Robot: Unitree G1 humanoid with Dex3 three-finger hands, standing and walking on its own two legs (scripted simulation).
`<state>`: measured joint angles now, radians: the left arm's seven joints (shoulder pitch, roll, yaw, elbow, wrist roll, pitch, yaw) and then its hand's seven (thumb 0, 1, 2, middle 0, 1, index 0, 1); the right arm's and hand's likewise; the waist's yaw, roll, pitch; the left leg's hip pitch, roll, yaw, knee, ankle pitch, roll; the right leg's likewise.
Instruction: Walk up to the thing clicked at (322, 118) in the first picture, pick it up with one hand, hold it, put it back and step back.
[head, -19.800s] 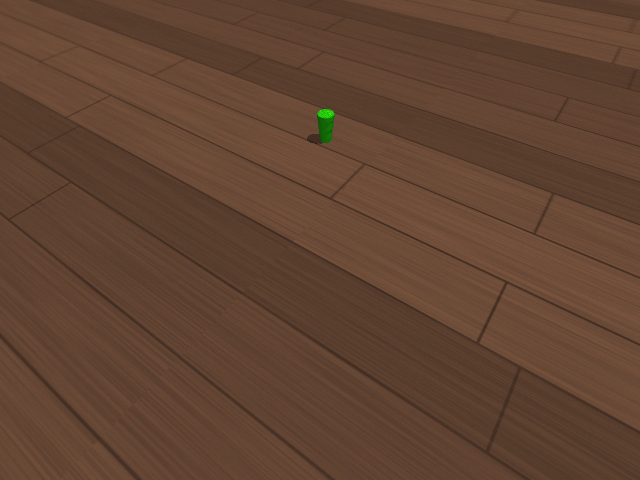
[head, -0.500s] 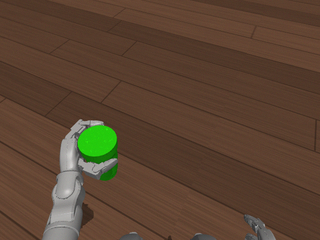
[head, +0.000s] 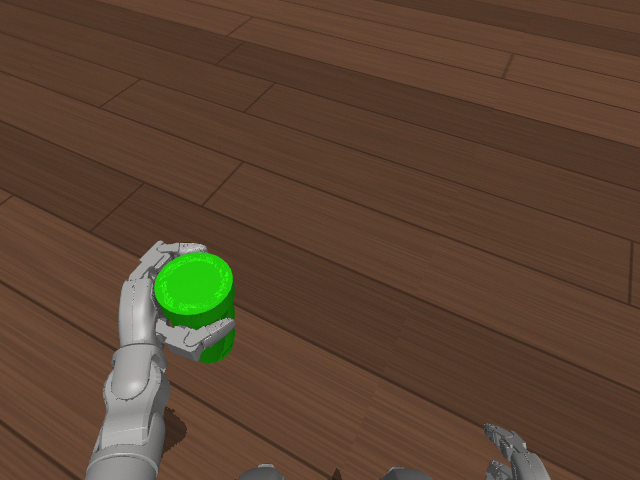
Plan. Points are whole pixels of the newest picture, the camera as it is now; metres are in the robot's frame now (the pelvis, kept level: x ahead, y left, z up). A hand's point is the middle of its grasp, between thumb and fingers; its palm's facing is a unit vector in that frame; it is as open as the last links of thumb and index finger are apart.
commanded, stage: hold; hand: left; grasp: from the side
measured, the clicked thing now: (204, 316) +0.32 +0.17 +0.00
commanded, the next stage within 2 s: crouch in 0.88 s
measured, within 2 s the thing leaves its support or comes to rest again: neither
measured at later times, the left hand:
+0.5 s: hand (195, 304) +0.32 +0.17 +0.04, palm faces +0.12 -0.99 -0.02, open 11.4 cm
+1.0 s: hand (192, 303) +0.32 +0.17 +0.04, palm faces +0.12 -0.99 -0.02, open 11.4 cm
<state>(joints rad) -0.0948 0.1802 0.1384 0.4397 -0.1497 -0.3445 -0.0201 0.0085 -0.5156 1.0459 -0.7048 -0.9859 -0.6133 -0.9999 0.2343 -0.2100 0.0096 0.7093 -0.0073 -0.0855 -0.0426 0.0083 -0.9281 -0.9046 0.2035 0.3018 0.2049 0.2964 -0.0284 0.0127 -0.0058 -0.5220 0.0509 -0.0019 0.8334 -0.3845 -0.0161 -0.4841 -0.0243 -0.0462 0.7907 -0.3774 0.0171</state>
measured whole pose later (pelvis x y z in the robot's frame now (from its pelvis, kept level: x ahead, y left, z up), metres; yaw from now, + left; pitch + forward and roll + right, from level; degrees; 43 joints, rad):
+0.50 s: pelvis -0.01 +0.00 +0.00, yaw +0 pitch +4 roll -1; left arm -0.10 0.18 0.14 0.44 -0.15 -0.35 -0.03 0.01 -0.52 1.05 -0.70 -0.99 -0.61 -1.00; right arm 0.23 -0.21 0.01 0.69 0.00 -0.09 -0.04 0.01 -0.93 -0.91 0.20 0.30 0.20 0.30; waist -0.03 0.01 0.00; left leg -0.53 0.05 0.00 0.84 -0.38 -0.02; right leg -0.49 -0.02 -0.04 0.80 -0.37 0.02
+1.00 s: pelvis +0.00 +0.00 +0.00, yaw +0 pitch +4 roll -2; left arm -0.10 0.18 0.14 0.44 -0.15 -0.34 -0.03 0.01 -0.52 1.05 -0.70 -0.99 -0.61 -1.00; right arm 0.23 -0.21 0.01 0.70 0.00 -0.10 -0.04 0.01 -0.93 -0.91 0.20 0.30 0.20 0.30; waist -0.03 0.01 -0.01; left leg -0.53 0.05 -0.01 0.84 -0.38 -0.02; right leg -0.49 -0.02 -0.05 0.80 -0.37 0.02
